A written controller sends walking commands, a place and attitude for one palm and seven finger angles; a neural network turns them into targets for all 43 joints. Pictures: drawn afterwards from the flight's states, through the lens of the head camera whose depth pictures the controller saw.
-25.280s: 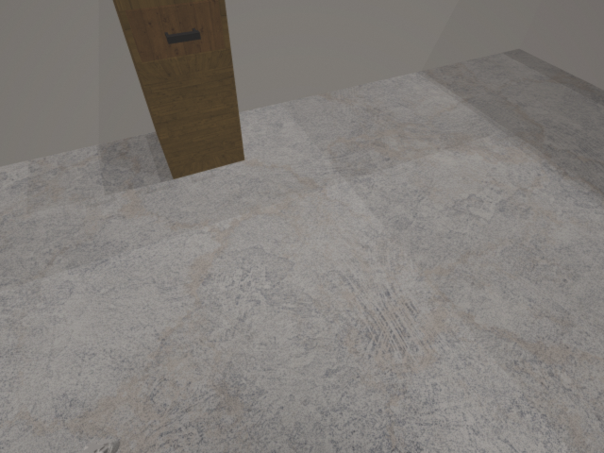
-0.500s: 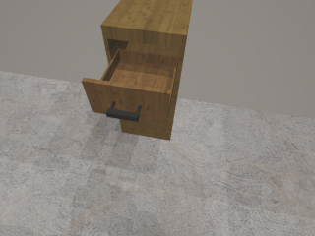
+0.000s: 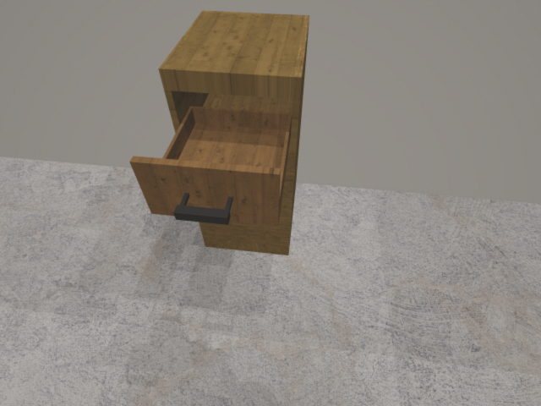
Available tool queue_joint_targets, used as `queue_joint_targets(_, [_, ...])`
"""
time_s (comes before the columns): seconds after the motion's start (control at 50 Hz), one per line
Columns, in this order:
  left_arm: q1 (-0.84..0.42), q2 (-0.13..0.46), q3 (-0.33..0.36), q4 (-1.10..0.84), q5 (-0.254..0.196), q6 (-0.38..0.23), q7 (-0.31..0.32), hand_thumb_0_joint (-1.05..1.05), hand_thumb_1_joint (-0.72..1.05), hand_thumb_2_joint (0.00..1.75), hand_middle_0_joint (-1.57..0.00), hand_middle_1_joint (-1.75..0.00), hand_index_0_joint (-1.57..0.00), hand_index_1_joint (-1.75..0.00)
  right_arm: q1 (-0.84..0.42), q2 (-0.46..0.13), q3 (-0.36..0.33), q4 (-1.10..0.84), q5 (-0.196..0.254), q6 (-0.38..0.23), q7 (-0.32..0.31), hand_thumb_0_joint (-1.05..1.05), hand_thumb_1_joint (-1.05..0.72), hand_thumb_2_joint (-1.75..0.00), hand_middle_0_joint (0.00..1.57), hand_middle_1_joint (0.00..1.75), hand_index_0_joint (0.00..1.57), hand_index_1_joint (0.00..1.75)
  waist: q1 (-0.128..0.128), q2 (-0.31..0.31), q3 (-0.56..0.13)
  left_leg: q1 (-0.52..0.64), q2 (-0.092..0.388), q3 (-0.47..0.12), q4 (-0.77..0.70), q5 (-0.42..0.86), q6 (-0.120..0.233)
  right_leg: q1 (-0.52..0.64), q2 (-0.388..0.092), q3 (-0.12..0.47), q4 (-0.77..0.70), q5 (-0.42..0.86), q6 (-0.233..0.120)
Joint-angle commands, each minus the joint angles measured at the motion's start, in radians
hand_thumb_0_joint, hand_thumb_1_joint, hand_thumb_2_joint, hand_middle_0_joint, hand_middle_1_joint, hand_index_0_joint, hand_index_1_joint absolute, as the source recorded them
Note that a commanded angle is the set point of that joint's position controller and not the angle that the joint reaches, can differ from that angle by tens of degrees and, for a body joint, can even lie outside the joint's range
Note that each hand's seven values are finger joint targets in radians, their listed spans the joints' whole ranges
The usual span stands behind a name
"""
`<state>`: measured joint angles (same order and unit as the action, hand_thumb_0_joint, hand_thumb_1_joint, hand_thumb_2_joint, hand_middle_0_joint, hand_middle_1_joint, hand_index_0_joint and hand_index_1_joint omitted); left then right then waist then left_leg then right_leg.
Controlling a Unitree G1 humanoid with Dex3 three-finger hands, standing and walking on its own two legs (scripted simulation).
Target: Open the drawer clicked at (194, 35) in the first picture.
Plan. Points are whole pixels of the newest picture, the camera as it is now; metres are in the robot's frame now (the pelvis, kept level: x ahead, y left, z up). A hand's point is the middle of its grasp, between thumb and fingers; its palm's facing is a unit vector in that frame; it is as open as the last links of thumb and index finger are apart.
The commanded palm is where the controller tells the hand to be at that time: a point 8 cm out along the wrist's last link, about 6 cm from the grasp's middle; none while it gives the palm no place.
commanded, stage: let the arm hang, fingers relaxed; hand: left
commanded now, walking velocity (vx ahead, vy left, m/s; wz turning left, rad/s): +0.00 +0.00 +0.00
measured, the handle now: (205, 207) +0.54 +0.18 -0.09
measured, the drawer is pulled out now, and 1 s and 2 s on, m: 0.30 0.30 0.30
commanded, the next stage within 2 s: look to check the result in 0.08 s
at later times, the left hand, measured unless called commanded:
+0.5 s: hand out of the picture -0.02 +0.15 -0.17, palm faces +0.03 -0.98 -0.18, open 7.4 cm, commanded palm none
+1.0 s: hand out of the picture +0.01 +0.14 -0.17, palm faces +0.03 -0.98 -0.21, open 7.4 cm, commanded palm none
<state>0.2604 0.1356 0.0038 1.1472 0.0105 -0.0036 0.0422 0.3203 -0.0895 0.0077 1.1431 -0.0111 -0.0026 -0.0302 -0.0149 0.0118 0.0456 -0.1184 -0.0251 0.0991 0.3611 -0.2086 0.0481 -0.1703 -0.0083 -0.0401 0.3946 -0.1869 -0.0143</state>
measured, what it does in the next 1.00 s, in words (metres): stands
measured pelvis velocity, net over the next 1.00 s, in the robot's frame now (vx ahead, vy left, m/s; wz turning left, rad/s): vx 0.01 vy -0.03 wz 0.00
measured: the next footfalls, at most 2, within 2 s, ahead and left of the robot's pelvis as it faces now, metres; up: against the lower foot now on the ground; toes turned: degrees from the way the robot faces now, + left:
none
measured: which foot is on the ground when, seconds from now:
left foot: down 0.00-1.00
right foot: down 0.00-1.00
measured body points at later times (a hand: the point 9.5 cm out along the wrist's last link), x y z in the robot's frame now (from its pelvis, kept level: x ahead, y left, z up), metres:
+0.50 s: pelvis +0.00 -0.01 +0.00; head +0.02 -0.02 +0.45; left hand -0.02 +0.20 -0.16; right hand -0.03 -0.21 -0.17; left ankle +0.00 +0.08 -0.74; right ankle +0.02 -0.11 -0.74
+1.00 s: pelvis +0.01 -0.03 +0.00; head +0.03 -0.04 +0.45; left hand +0.01 +0.19 -0.15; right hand -0.02 -0.24 -0.17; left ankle +0.00 +0.08 -0.74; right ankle +0.02 -0.11 -0.74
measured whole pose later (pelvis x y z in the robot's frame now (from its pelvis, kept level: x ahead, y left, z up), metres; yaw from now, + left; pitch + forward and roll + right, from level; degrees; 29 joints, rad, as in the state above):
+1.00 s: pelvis +0.01 -0.03 +0.00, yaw +0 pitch -2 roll +0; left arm 0.25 0.13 0.01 1.16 0.01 -0.01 0.04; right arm 0.29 -0.12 -0.01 1.15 -0.01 0.01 -0.03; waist -0.01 0.02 0.07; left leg -0.11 0.02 0.08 0.34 -0.21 0.00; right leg -0.15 0.03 -0.06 0.36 -0.18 -0.06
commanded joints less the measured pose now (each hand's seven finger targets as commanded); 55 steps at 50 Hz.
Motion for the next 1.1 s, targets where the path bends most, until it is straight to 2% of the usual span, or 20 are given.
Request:
queue_joint_targets(0.0, [0.094, 0.087, 0.013, -0.01, 0.004, -0.011, 0.003, 0.0, 0.9, 0.9, -0.2, -0.3, -0.2, -0.3, 0.094, -0.085, -0.015, -0.012, 0.002, -0.006, -0.01, 0.0, -0.9, -0.9, 0.2, 0.3, 0.2, 0.3, 0.008, -0.004, 0.065, -0.048, 0.132, -0.124, -0.098, 0.046, -0.009, -0.028, -0.085, 0.079, -0.072, 0.054, -0.029])
queue_joint_targets(0.18, [0.089, 0.089, 0.013, -0.002, 0.002, -0.013, 0.001, 0.0, 0.9, 0.9, -0.2, -0.3, -0.2, -0.3, 0.089, -0.092, -0.014, -0.006, 0.0, -0.005, -0.011, 0.0, -0.9, -0.9, 0.2, 0.3, 0.2, 0.3, 0.004, 0.01, 0.048, -0.029, 0.128, -0.117, -0.094, 0.056, -0.012, -0.014, -0.088, 0.088, -0.084, 0.065, -0.032])
queue_joint_targets(0.2, [0.094, 0.087, 0.012, -0.001, 0.003, -0.014, 0.003, 0.0, 0.9, 0.9, -0.2, -0.3, -0.2, -0.3, 0.086, -0.094, -0.015, -0.008, 0.003, -0.003, -0.012, 0.0, -0.9, -0.9, 0.2, 0.3, 0.2, 0.3, 0.004, -0.007, 0.049, -0.021, 0.13, -0.119, -0.092, 0.047, -0.011, -0.025, -0.086, 0.088, -0.087, 0.054, -0.032])
queue_joint_targets(0.26, [0.089, 0.086, 0.011, 0.003, 0.002, -0.013, 0.002, 0.0, 0.9, 0.9, -0.2, -0.3, -0.2, -0.3, 0.086, -0.094, -0.014, -0.004, 0.0, -0.002, -0.012, 0.0, -0.9, -0.9, 0.2, 0.3, 0.2, 0.3, 0.002, 0.011, 0.06, -0.03, 0.13, -0.118, -0.095, 0.044, -0.013, -0.024, -0.087, 0.09, -0.091, 0.05, -0.033])
queue_joint_targets(0.4, [0.094, 0.085, 0.014, 0.006, 0.003, -0.015, 0.003, 0.0, 0.9, 0.9, -0.2, -0.3, -0.2, -0.3, 0.084, -0.094, -0.017, -0.008, 0.003, -0.001, -0.011, 0.0, -0.9, -0.9, 0.2, 0.3, 0.2, 0.3, 0.002, -0.01, 0.056, -0.02, 0.129, -0.113, -0.089, 0.037, -0.014, -0.031, -0.088, 0.089, -0.1, 0.041, -0.032])
queue_joint_targets(0.44, [0.091, 0.084, 0.014, 0.007, 0.003, -0.015, 0.002, 0.0, 0.9, 0.9, -0.2, -0.3, -0.2, -0.3, 0.083, -0.093, -0.016, -0.005, 0.0, 0.0, -0.012, 0.0, -0.9, -0.9, 0.2, 0.3, 0.2, 0.3, 0.001, 0.008, 0.063, -0.023, 0.127, -0.111, -0.09, 0.033, -0.015, -0.032, -0.091, 0.09, -0.106, 0.035, -0.032])
queue_joint_targets(0.56, [0.088, 0.085, 0.016, 0.005, 0.002, -0.018, 0.004, 0.0, 0.9, 0.9, -0.2, -0.3, -0.2, -0.3, 0.079, -0.092, -0.019, -0.005, 0.0, 0.0, -0.013, 0.0, -0.9, -0.9, 0.2, 0.3, 0.2, 0.3, 0.0, -0.017, 0.049, -0.013, 0.13, -0.11, -0.083, 0.065, -0.015, -0.017, -0.09, 0.094, -0.105, 0.075, -0.033])
queue_joint_targets(0.68, [0.078, 0.087, 0.018, -0.001, 0.002, -0.019, 0.004, 0.0, 0.9, 0.9, -0.2, -0.3, -0.2, -0.3, 0.07, -0.097, -0.019, -0.005, -0.001, -0.001, -0.014, 0.0, -0.9, -0.9, 0.2, 0.3, 0.2, 0.3, 0.001, 0.006, 0.049, -0.013, 0.132, -0.106, -0.085, 0.074, -0.02, -0.011, -0.088, 0.093, -0.102, 0.088, -0.034])
queue_joint_targets(0.76, [0.077, 0.095, 0.02, 0.0, 0.002, -0.019, 0.004, 0.0, 0.9, 0.9, -0.2, -0.3, -0.2, -0.3, 0.068, -0.098, -0.021, -0.005, -0.001, 0.002, -0.012, 0.0, -0.9, -0.9, 0.2, 0.3, 0.2, 0.3, 0.001, -0.02, 0.059, -0.013, 0.13, -0.102, -0.082, 0.059, -0.02, -0.017, -0.091, 0.096, -0.115, 0.073, -0.032])
queue_joint_targets(0.8, [0.078, 0.094, 0.021, -0.003, 0.003, -0.021, 0.005, 0.0, 0.9, 0.9, -0.2, -0.3, -0.2, -0.3, 0.063, -0.102, -0.022, -0.007, -0.001, 0.003, -0.012, 0.0, -0.9, -0.9, 0.2, 0.3, 0.2, 0.3, 0.001, 0.001, 0.054, -0.007, 0.129, -0.1, -0.078, 0.053, -0.021, -0.022, -0.088, 0.102, -0.12, 0.066, -0.034])
queue_joint_targets(0.9, [0.069, 0.105, 0.024, -0.004, 0.002, -0.022, 0.005, 0.0, 0.9, 0.9, -0.2, -0.3, -0.2, -0.3, 0.059, -0.105, -0.023, -0.006, -0.001, 0.005, -0.011, 0.0, -0.9, -0.9, 0.2, 0.3, 0.2, 0.3, 0.002, -0.018, 0.054, -0.006, 0.127, -0.101, -0.077, 0.054, -0.023, -0.017, -0.09, 0.103, -0.128, 0.06, -0.033])
queue_joint_targets(0.92, [0.067, 0.104, 0.022, -0.005, 0.001, -0.021, 0.004, 0.0, 0.9, 0.9, -0.2, -0.3, -0.2, -0.3, 0.059, -0.106, -0.023, -0.006, -0.003, 0.005, -0.011, 0.0, -0.9, -0.9, 0.2, 0.3, 0.2, 0.3, 0.001, -0.002, 0.057, -0.007, 0.128, -0.1, -0.077, 0.051, -0.024, -0.017, -0.091, 0.103, -0.13, 0.054, -0.034])
queue_joint_targets(1.04, [0.06, 0.113, 0.026, -0.005, 0.0, -0.024, 0.005, 0.0, 0.9, 0.9, -0.2, -0.3, -0.2, -0.3, 0.058, -0.114, -0.024, -0.006, -0.002, 0.002, -0.014, 0.0, -0.9, -0.9, 0.2, 0.3, 0.2, 0.3, 0.001, -0.014, 0.026, 0.007, 0.132, -0.097, -0.075, 0.094, -0.025, 0.017, -0.094, 0.102, -0.118, 0.144, -0.034])
queue_joint_targets(1.08, [0.059, 0.115, 0.026, -0.005, 0.0, -0.024, 0.005, 0.0, 0.9, 0.9, -0.2, -0.3, -0.2, -0.3, 0.054, -0.116, -0.024, -0.005, -0.002, 0.002, -0.015, 0.0, -0.9, -0.9, 0.2, 0.3, 0.2, 0.3, 0.001, 0.001, 0.021, 0.007, 0.131, -0.094, -0.073, 0.094, -0.028, 0.024, -0.094, 0.105, -0.118, 0.158, -0.034])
